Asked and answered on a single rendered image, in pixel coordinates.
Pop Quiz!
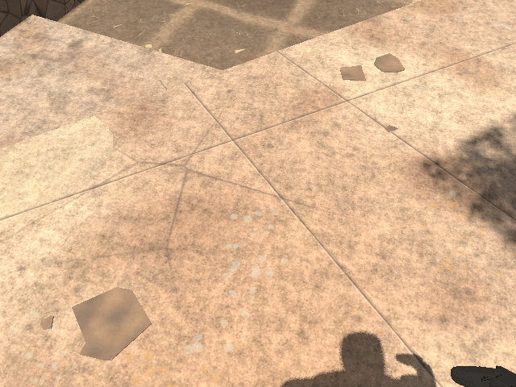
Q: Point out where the right robot hand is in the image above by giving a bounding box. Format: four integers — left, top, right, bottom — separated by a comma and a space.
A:
451, 366, 516, 387

